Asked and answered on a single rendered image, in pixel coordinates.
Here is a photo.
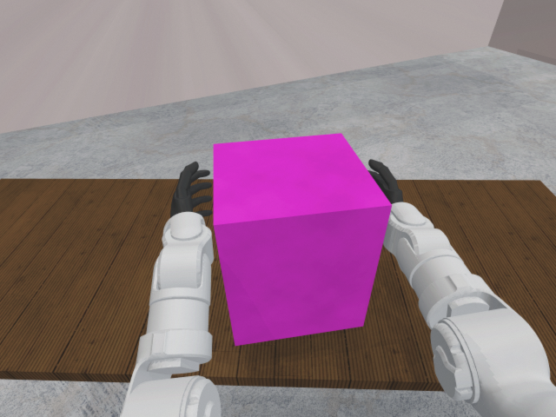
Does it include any robot right hand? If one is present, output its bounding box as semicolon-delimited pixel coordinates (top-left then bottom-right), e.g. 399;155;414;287
368;159;403;204

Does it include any carton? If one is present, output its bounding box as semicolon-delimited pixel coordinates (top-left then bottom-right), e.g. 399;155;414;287
214;133;392;346

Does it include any left robot upper arm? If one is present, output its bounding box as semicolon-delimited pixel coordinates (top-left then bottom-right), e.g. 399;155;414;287
122;375;222;417

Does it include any right robot upper arm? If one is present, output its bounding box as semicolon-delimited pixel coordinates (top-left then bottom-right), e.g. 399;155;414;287
430;308;556;417

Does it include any table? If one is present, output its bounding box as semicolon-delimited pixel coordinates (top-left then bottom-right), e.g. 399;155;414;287
0;179;556;392

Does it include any right robot forearm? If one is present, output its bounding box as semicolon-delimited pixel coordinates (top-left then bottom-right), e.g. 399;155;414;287
383;202;550;378

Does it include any left robot forearm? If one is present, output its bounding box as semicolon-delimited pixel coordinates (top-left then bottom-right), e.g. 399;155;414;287
120;212;214;417

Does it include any robot left hand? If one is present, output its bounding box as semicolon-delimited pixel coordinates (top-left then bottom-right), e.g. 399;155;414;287
170;162;212;218

